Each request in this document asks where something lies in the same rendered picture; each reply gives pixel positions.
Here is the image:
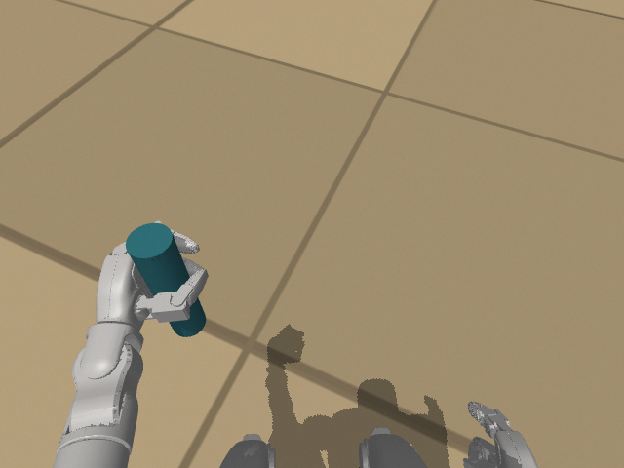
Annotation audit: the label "can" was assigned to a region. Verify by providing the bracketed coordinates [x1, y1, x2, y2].
[126, 223, 206, 337]

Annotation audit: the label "right robot hand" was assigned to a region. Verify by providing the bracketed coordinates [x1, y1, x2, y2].
[463, 402, 538, 468]

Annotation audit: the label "left robot arm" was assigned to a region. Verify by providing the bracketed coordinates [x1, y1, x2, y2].
[53, 321, 144, 468]

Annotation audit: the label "left robot hand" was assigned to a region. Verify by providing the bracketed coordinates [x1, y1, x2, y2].
[96, 221, 209, 331]

